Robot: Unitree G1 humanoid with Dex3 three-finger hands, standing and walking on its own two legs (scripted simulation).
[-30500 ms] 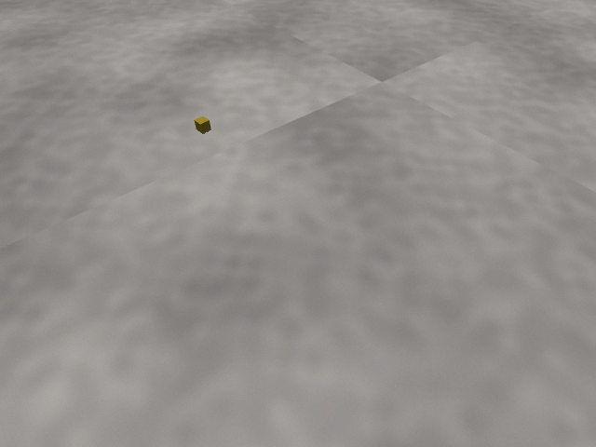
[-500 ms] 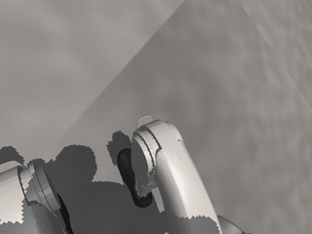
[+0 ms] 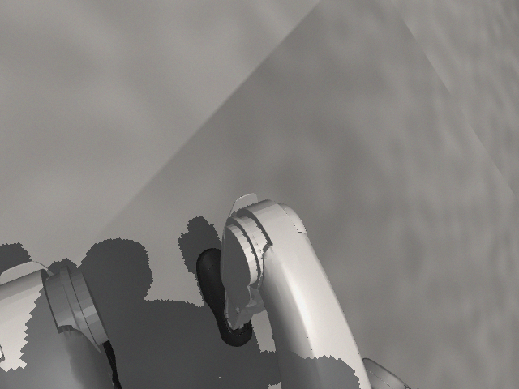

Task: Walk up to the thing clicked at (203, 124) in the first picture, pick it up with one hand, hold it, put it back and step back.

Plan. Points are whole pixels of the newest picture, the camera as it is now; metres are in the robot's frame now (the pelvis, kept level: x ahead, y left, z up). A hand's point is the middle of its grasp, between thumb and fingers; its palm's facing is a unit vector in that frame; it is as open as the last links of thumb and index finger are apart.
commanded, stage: open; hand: left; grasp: from above
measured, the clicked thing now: out of the picture +0.42 +0.37 -0.28
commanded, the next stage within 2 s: withdraw in 0.22 s
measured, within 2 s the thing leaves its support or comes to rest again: neither
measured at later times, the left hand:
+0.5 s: hand out of the picture +0.41 +0.36 -0.25, palm faces -0.23 -0.36 -0.90, open 13.5 cm
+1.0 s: hand out of the picture +0.36 +0.38 -0.09, palm faces -0.50 -0.16 -0.85, open 13.6 cm
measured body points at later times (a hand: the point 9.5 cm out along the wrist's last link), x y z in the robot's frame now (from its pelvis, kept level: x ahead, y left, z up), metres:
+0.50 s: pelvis +0.00 +0.00 +0.00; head +0.28 +0.12 +0.33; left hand +0.42 +0.38 -0.20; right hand +0.02 -0.25 -0.04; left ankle +0.06 +0.12 -0.28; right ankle +0.13 -0.13 -0.28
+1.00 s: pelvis -0.01 -0.01 +0.04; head +0.20 +0.07 +0.43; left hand +0.38 +0.38 -0.04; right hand +0.16 -0.27 -0.08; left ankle +0.06 +0.12 -0.28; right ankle +0.13 -0.13 -0.28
